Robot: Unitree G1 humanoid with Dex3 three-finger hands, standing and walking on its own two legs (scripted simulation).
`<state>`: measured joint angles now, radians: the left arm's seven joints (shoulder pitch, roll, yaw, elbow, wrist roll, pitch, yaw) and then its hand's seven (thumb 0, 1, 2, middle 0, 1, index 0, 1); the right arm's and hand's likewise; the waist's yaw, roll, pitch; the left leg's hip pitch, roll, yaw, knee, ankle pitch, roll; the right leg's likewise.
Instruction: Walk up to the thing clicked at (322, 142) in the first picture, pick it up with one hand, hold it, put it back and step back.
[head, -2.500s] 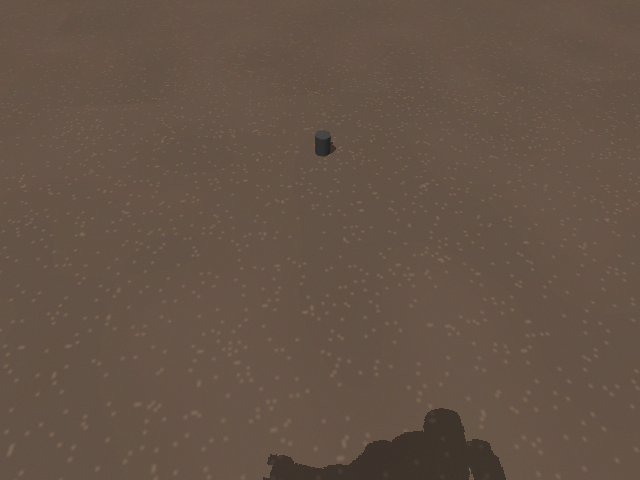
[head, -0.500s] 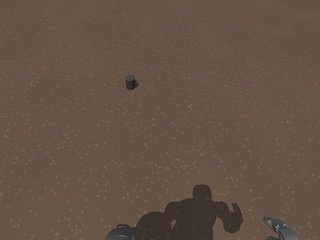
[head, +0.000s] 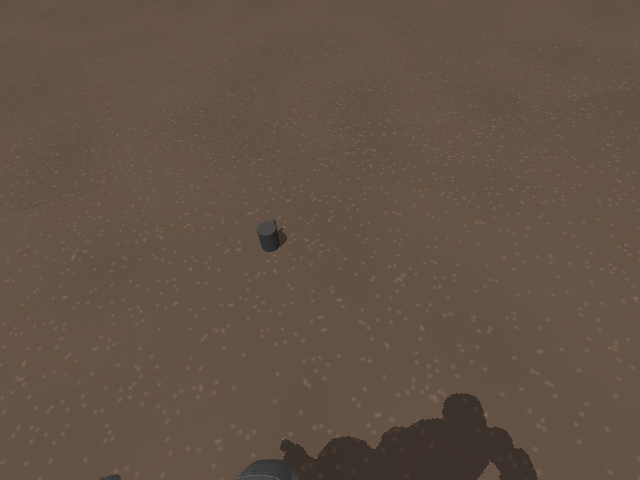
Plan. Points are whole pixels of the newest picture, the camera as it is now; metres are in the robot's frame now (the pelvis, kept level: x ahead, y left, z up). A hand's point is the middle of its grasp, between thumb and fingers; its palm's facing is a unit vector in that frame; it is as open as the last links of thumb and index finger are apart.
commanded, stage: walk up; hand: left
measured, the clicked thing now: (270, 233) +1.10 +0.29 -0.71
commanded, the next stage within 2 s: none
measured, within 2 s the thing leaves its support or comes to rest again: neither
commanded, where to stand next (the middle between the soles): +0.70 +0.08 m, yaw +0 degrees
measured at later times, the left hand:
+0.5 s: hand (123, 399) +0.25 +0.35 -0.15, palm faces -0.01 -0.95 -0.32, open 7.4 cm
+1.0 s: hand (185, 267) +0.49 +0.29 -0.11, palm faces -0.03 -0.92 -0.38, open 7.4 cm
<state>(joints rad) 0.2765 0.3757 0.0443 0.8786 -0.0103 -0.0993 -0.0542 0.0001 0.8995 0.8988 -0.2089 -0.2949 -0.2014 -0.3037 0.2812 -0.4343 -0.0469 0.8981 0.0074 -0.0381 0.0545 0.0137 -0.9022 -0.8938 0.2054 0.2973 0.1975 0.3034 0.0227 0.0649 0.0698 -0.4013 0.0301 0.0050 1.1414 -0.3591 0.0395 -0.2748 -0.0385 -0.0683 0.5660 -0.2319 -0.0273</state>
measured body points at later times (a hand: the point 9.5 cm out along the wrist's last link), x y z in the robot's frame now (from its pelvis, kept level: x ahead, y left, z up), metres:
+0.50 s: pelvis +0.21 +0.08 +0.01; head +0.23 +0.11 +0.45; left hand +0.25 +0.40 -0.13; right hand +0.31 -0.23 -0.08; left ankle +0.25 +0.17 -0.73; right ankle +0.21 -0.10 -0.65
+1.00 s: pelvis +0.39 +0.04 +0.01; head +0.41 +0.01 +0.45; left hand +0.49 +0.34 -0.09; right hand +0.43 -0.28 -0.13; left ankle +0.36 +0.19 -0.66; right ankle +0.45 -0.06 -0.73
